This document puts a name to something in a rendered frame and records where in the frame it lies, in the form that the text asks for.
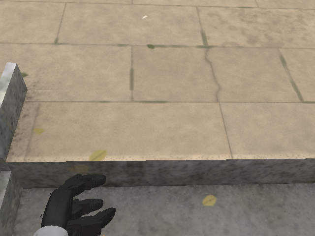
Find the left robot forearm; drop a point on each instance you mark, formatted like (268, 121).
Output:
(51, 230)

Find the robot left hand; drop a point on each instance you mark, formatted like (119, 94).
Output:
(61, 210)

